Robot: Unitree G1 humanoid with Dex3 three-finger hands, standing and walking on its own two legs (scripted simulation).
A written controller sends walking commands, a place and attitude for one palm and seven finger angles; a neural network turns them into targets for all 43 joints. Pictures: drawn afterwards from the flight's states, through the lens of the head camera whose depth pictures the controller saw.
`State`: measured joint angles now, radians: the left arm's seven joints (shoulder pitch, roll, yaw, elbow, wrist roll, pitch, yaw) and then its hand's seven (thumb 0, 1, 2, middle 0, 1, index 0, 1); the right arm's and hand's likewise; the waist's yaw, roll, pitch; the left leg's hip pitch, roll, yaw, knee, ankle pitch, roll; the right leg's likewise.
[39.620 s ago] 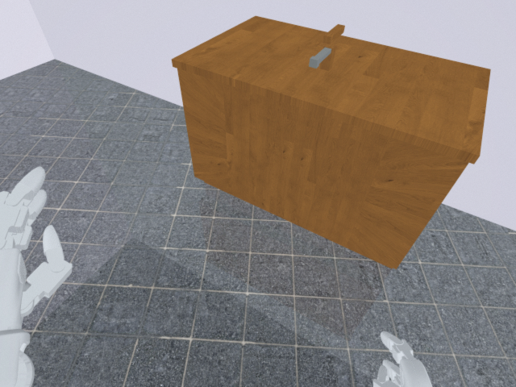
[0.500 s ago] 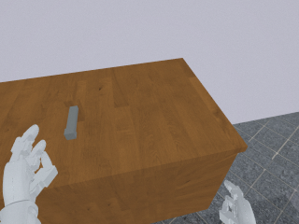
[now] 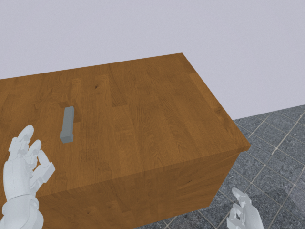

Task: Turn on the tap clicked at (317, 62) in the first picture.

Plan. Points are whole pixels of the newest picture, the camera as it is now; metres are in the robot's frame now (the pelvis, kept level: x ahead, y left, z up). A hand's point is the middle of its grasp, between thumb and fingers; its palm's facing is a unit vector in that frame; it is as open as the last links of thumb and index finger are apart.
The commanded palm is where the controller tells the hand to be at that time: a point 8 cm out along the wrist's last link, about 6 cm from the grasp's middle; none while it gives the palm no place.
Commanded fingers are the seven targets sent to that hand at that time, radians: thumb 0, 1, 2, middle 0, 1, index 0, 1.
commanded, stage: reach beside the lever's end, fingers flat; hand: left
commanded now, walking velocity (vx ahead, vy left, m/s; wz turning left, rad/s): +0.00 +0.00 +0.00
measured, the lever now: (66, 136) +0.34 +0.30 +0.05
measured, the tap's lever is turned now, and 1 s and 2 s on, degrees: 0 0 0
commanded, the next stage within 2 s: push the lever round in 1.58 s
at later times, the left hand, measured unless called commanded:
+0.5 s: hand (49, 156) +0.25 +0.29 +0.08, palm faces +0.54 -0.84 -0.11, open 7.6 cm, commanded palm +0.21 +0.33 +0.08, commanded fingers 0.00 0.90 0.90 -0.17 -0.21 -0.17 -0.21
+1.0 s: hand (54, 146) +0.29 +0.31 +0.06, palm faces +0.53 -0.84 -0.11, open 7.8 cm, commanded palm +0.25 +0.35 +0.05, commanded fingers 0.00 0.90 0.90 -0.15 -0.15 -0.15 -0.15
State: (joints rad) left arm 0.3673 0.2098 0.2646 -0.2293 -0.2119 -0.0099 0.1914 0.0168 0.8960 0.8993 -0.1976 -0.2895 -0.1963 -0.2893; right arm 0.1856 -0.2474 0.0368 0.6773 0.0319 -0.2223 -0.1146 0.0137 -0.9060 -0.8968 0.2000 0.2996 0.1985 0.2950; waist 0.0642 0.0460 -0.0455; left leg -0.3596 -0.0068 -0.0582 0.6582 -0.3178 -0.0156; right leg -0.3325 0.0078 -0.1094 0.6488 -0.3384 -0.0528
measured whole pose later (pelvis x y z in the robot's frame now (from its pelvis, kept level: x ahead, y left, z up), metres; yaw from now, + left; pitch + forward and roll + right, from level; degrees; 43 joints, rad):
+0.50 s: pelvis +0.00 +0.02 +0.00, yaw -1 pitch +3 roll -1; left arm 0.20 0.23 0.31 0.02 -0.20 -0.10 0.18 0.02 0.90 0.90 -0.18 -0.23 -0.18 -0.23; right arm 0.17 -0.24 0.03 0.69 0.02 -0.19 -0.11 0.01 -0.91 -0.90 0.20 0.30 0.20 0.30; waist 0.05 0.03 -0.05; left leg -0.42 -0.02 -0.04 0.68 -0.32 0.00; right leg -0.39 0.00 -0.10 0.66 -0.33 -0.03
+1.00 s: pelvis -0.01 +0.02 -0.01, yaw -1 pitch +6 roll -1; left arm -0.01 0.27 0.36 0.29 -0.18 -0.20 0.15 0.02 0.90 0.90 -0.16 -0.17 -0.15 -0.17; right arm 0.18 -0.25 0.02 0.70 0.02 -0.15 -0.11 0.01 -0.91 -0.90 0.20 0.30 0.20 0.30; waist 0.03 0.03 -0.06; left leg -0.52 -0.01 -0.04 0.74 -0.33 0.01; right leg -0.48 0.00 -0.10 0.71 -0.34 -0.03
